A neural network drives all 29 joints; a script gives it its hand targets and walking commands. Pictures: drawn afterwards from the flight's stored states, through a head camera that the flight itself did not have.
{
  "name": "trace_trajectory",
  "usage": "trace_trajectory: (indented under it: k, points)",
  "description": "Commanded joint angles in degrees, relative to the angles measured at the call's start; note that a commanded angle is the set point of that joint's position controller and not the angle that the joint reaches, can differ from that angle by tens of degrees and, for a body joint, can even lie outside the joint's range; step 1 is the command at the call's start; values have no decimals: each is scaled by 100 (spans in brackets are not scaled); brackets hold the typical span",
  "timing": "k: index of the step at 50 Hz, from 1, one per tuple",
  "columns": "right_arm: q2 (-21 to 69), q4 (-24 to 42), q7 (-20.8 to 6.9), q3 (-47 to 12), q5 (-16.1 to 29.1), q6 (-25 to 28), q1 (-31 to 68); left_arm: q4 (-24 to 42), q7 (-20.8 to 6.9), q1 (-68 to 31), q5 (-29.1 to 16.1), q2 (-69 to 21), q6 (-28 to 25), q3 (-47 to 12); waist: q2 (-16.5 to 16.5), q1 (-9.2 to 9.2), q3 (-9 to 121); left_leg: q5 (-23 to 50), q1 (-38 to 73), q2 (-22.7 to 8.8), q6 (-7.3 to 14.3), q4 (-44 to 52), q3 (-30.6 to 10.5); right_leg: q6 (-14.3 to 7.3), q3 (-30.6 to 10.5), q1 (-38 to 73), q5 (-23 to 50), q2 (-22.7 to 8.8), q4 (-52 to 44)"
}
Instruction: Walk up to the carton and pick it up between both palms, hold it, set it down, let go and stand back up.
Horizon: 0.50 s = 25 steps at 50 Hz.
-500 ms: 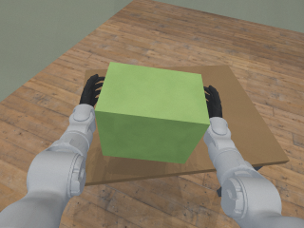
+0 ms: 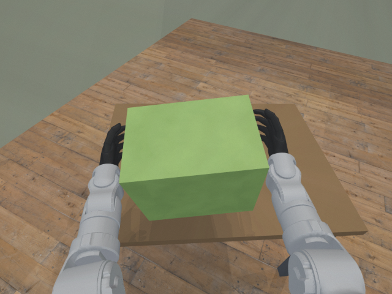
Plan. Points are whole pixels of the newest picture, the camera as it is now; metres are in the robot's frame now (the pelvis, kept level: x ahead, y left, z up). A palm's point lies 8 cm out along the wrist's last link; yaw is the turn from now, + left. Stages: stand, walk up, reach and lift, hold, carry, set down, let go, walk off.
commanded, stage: reach and lift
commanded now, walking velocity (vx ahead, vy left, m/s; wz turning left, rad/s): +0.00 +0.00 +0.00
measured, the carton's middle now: (194, 162) +0.40 +0.01 +0.05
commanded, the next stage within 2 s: hold in 1.40 s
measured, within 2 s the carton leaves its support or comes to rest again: neither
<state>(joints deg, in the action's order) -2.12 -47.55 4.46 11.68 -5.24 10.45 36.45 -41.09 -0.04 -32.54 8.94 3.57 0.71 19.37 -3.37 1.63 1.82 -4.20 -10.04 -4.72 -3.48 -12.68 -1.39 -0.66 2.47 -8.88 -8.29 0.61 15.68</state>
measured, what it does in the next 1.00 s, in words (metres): stands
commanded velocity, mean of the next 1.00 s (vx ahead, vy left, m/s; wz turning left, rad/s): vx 0.00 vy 0.00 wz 0.00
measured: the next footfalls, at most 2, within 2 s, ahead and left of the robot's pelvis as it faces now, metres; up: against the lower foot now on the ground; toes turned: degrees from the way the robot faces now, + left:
none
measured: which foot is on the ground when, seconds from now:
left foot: down 0.00-1.00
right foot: down 0.00-1.00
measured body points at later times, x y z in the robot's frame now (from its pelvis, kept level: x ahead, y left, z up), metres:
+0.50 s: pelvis +0.01 +0.04 +0.00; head -0.01 +0.10 +0.44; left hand +0.38 +0.21 +0.12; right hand +0.36 -0.14 +0.14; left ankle +0.03 +0.17 -0.75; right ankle +0.00 -0.10 -0.75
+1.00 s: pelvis +0.00 +0.02 +0.00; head -0.04 +0.04 +0.45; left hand +0.37 +0.21 +0.15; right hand +0.37 -0.14 +0.15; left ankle +0.03 +0.17 -0.75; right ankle +0.00 -0.10 -0.75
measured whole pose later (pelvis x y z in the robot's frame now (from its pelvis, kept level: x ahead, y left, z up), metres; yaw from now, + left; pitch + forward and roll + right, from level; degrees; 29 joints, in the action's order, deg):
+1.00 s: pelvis +0.00 +0.02 +0.00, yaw +1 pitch -8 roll +0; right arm -1.3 -32.9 7.3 6.0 2.3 -6.9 32.1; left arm -16.6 -7.3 -30.7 16.8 2.3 27.0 21.0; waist -2.8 4.2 -2.3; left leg -5.7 -0.3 -2.2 -2.1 -13.8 -1.9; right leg 1.2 3.0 2.2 -9.4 -1.9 15.1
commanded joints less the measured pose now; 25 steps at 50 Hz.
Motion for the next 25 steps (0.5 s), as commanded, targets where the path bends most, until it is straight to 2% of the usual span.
trace_trajectory:
  k: [1,3,5,8,10,11,12,14,16,18,19,20,22,25]
  points:
    - [3421,294,-566,-2009,152,-627,2490,953,-1116,-3606,331,-2595,132,-1679,235,104,1809,279,345,845,444,36,751,603,-171,1913,1692,-269,-100]
    - [3428,779,-542,-2180,309,-689,2661,1264,-1209,-3487,248,-2769,365,-1738,105,38,2010,583,565,846,391,0,662,563,-48,1841,1746,-149,-131]
    - [3241,1202,-587,-2389,517,-646,2699,1604,-1113,-3290,185,-3105,532,-2023,229,6,2227,1339,1123,779,155,-220,567,442,109,1624,2021,6,-70]
    - [2998,2001,-562,-2791,931,-628,2736,2351,-955,-2848,87,-3272,876,-2468,304,17,2305,2487,1872,718,-50,-658,461,293,283,1338,2152,229,-99]
    - [2788,2064,-510,-2753,1007,-784,2489,2663,-941,-2698,43,-3246,1139,-2641,262,175,1902,2488,1941,680,-96,-667,437,270,308,1141,1816,277,-204]
    - [2621,1746,-517,-2559,926,-919,2314,2552,-976,-2659,120,-3121,1280,-2512,216,245,1321,2122,1853,656,-80,-534,456,230,339,957,1275,259,-320]
    - [2556,1974,-533,-2650,987,-950,2232,2771,-994,-2407,141,-3144,1430,-2581,143,202,1359,2205,1966,620,-71,-529,436,206,345,1021,1273,286,-329]
    - [2486,2554,-517,-2832,1204,-952,2266,3530,-963,-2402,-57,-3272,1613,-3052,281,271,1718,2805,2166,562,-184,-704,375,142,381,993,1456,371,-295]
    - [2261,2656,-533,-2709,1288,-1018,2248,3790,-899,-2382,-62,-3289,1785,-3278,582,444,1464,3047,2260,499,-325,-769,277,54,428,782,1162,428,-318]
    - [2165,2880,-534,-2658,1350,-1064,2019,4231,-884,-2397,-173,-3308,1893,-3596,796,627,1597,2956,2372,486,-394,-801,234,10,414,727,1060,411,-353]
    - [2117,2989,-541,-2674,1386,-1113,2064,4315,-879,-2424,-135,-3240,1952,-3570,865,641,1606,2733,2286,509,-399,-756,232,1,389,734,1029,384,-349]
    - [2084,3008,-549,-2569,1378,-1158,2038,4358,-885,-2515,-177,-3164,1978,-3620,961,732,1558,2366,2172,534,-386,-700,248,1,390,696,866,335,-336]
    - [2076,3039,-573,-2468,1330,-1255,2022,4304,-905,-2462,-61,-3084,2081,-3470,1011,717,1322,2013,2004,549,-348,-573,237,43,373,804,787,295,-300]
    - [2058,2754,-608,-2390,1312,-1408,2116,3909,-979,-2421,148,-2930,2287,-3071,1029,567,1009,1066,1609,579,-214,-302,309,66,384,848,508,199,-286]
